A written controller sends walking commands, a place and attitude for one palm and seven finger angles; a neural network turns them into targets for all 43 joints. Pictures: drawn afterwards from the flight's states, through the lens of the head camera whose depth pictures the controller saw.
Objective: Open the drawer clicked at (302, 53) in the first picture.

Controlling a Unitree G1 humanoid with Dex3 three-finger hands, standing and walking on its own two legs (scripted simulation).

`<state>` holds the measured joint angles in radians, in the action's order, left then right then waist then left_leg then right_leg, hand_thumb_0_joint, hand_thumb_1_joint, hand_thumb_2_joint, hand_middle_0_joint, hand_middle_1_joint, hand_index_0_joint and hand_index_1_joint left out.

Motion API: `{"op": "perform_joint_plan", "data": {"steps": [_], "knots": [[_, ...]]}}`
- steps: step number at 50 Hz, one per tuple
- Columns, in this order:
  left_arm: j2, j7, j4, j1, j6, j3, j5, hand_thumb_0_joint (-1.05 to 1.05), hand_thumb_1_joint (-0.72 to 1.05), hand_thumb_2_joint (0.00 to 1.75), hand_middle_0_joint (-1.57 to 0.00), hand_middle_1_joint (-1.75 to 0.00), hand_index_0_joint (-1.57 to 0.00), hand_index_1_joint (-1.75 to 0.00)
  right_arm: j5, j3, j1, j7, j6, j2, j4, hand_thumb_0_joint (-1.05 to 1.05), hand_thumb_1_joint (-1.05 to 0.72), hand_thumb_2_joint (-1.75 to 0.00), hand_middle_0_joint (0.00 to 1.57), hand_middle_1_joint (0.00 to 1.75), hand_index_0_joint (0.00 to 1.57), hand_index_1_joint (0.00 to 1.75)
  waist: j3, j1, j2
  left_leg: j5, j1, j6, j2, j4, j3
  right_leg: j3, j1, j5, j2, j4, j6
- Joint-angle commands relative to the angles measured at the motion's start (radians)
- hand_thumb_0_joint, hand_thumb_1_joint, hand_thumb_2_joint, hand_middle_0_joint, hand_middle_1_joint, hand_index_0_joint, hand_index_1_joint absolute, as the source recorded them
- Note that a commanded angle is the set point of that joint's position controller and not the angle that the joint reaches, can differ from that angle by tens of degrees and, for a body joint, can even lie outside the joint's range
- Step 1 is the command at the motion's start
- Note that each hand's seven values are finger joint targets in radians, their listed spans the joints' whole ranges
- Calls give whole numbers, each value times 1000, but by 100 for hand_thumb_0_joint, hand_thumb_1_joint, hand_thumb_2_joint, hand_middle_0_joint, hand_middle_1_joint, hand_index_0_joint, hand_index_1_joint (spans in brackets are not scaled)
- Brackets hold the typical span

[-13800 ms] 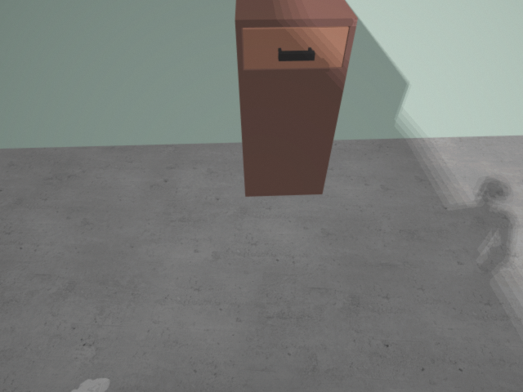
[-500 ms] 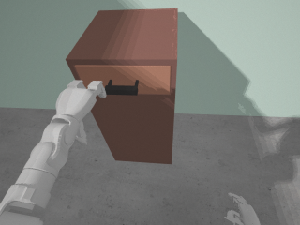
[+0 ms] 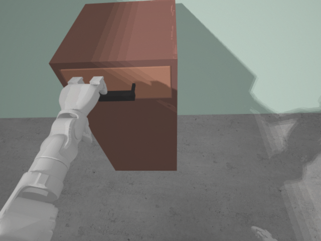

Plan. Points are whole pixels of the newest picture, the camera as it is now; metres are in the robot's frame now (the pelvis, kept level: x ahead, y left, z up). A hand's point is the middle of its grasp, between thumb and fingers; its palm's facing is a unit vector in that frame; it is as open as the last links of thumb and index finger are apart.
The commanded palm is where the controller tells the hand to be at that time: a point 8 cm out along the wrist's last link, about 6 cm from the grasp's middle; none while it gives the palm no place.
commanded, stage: move the hooked fingers above the handle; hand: left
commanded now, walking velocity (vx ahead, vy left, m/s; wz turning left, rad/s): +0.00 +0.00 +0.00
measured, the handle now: (117, 91) +0.57 +0.20 +0.00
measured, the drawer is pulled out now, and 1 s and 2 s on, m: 0.00 0.00 0.00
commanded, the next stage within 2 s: none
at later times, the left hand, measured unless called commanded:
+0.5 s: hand (103, 95) +0.49 +0.21 +0.07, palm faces -0.06 +0.03 -1.00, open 13.8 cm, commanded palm +0.48 +0.21 +0.12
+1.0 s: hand (104, 93) +0.51 +0.22 +0.06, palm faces -0.09 +0.02 -1.00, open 13.7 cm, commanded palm +0.50 +0.21 +0.12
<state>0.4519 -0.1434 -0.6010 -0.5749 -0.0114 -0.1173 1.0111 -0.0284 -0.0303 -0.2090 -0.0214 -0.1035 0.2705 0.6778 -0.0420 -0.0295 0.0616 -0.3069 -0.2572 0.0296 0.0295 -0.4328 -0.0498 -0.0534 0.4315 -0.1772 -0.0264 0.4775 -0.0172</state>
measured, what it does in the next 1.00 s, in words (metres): stands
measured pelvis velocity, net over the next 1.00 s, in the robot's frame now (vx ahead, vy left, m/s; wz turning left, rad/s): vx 0.00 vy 0.00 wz -0.03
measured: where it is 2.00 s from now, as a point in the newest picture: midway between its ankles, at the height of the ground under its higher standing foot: outside the picture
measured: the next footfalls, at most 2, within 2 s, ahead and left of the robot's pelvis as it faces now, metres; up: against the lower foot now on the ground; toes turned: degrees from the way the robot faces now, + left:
none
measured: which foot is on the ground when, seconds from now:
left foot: down 0.00-1.00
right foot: down 0.00-1.00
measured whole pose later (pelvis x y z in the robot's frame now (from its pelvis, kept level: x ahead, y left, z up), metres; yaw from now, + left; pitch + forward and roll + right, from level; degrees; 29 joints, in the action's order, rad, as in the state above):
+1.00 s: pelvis +0.00 +0.00 -0.01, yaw -2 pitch +17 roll +0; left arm 0.52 -0.20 -1.11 -0.93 -0.03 -0.03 1.06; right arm -0.01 -0.04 -0.33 -0.02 -0.10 0.28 0.69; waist -0.09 0.11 0.06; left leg -0.36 -0.49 0.04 0.01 -0.56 -0.08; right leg -0.03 0.65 -0.19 0.00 0.55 -0.01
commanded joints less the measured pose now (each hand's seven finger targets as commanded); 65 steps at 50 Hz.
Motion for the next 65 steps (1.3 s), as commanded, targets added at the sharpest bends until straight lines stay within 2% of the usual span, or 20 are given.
{"op": "perform_joint_plan", "data": {"steps": [1,5,8,15,18,20,25,30,32,36,38,40,43,49,51,53,56,58,61,65], "knots": [[176,-26,161,-496,3,49,3,0,-50,30,-30,-120,-30,-120,1,-48,2,-11,31,118,-111,0,-90,-90,20,30,20,30,-395,31,-63,431,-14,-16,6,10,32,32,-315,275,26,15,-29],[130,-11,95,-566,28,10,-9,0,-50,30,-30,-120,-30,-120,6,-51,-29,-11,25,117,-99,0,-90,-90,20,30,20,30,-370,63,-74,440,-13,-14,7,-17,43,27,-264,280,29,23,-26],[224,-33,17,-600,52,95,4,0,-50,30,-30,-120,-30,-120,11,-45,-51,-18,21,121,-87,0,-90,-90,20,30,20,30,-366,48,-104,400,-71,-9,11,-17,40,30,-279,277,26,40,-27],[285,-126,-107,-682,37,157,52,0,-50,30,-30,-120,-30,-120,23,-48,-84,-7,22,118,-81,0,-90,-90,20,30,20,30,-438,46,-50,447,-137,-13,13,-52,27,39,-286,325,32,83,-28],[241,-131,-171,-717,6,108,58,0,-50,30,-30,-120,-30,-120,26,-55,-115,-3,21,124,-69,0,-90,-90,20,30,20,30,-460,75,-39,458,-131,-12,5,-65,20,36,-255,338,34,90,-24],[213,-117,-222,-730,-9,85,47,0,-50,30,-30,-120,-30,-120,23,-60,-131,-2,19,131,-66,0,-90,-90,20,30,20,30,-461,99,-88,450,-140,-4,6,-73,24,35,-253,341,38,82,-19],[175,-76,-229,-862,27,30,28,0,-50,30,-30,-120,-30,-120,26,-71,-189,-11,20,146,-45,0,-90,-90,20,30,20,30,-470,159,-107,415,-131,9,4,-91,37,45,-212,331,40,73,-11],[313,-116,-234,-909,87,141,52,0,-50,30,-30,-120,-30,-120,39,-72,-234,-13,27,146,-27,0,-90,-90,20,30,20,30,-533,140,-34,444,-163,6,9,-121,41,56,-215,348,43,104,-17],[336,-152,-300,-913,70,157,65,0,-50,30,-30,-120,-30,-120,40,-63,-244,-10,31,149,-17,0,-90,-90,20,30,20,30,-477,147,-35,405,-225,4,8,-123,40,50,-179,323,44,116,-18],[427,-200,-331,-860,9,221,89,0,-50,30,-30,-120,-30,-120,50,-58,-231,5,27,156,-33,0,-90,-90,20,30,20,30,-583,106,20,463,-254,-2,9,-137,17,52,-247,386,40,149,-18],[378,-192,-377,-804,-33,184,85,0,-50,30,-30,-120,-30,-120,44,-58,-224,11,23,157,-41,0,-90,-90,20,30,20,30,-556,107,-7,456,-265,-3,1,-130,9,46,-248,394,41,139,-15],[404,-181,-404,-771,-56,204,77,0,-50,30,-30,-120,-30,-120,38,-57,-218,10,13,169,-44,0,-90,-90,20,30,20,30,-548,108,-98,432,-295,4,3,-122,3,47,-287,408,42,127,-9],[399,-160,-371,-787,-70,183,63,0,-50,30,-30,-120,-30,-120,26,-56,-200,2,10,169,-61,0,-90,-90,20,30,20,30,-530,111,-104,350,-301,12,5,-96,-4,56,-303,367,37,101,-2],[316,-81,-247,-862,38,104,50,0,-50,30,-30,-120,-30,-120,21,-71,-230,-24,27,162,-61,0,-90,-90,20,30,20,30,-522,151,-49,335,-175,20,-7,-91,20,58,-224,284,40,69,-3],[251,-77,-230,-918,77,48,42,0,-50,30,-30,-120,-30,-120,25,-74,-243,-27,33,156,-44,0,-90,-90,20,30,20,30,-473,185,-32,319,-145,20,-10,-97,35,57,-150,238,41,56,-4],[245,-90,-236,-929,100,49,42,0,-50,30,-30,-120,-30,-120,27,-72,-251,-26,39,155,-30,0,-90,-90,20,30,20,30,-439,187,-4,312,-130,14,-8,-103,46,51,-94,197,42,58,-10],[281,-128,-252,-966,114,86,47,0,-50,30,-30,-120,-30,-120,34,-70,-264,-21,42,150,-18,0,-90,-90,20,30,20,30,-479,180,25,342,-128,5,-3,-119,56,45,-82,197,45,77,-16],[264,-156,-313,-971,92,80,51,0,-50,30,-30,-120,-30,-120,36,-63,-263,-15,45,152,-9,0,-90,-90,20,30,20,30,-432,189,16,324,-164,-1,-3,-121,59,37,-50,180,46,85,-17],[324,-185,-372,-962,46,125,65,0,-50,30,-30,-120,-30,-120,41,-57,-258,-5,44,162,-11,0,-90,-90,20,30,20,30,-472,175,12,367,-194,-3,0,-133,51,36,-82,230,46,107,-16],[329,-165,-445,-916,-14,127,69,0,-50,30,-30,-120,-30,-120,37,-53,-254,2,33,170,-22,0,-90,-90,20,30,20,30,-506,165,-33,436,-219,-3,-4,-144,42,35,-138,309,47,124,-13]]}}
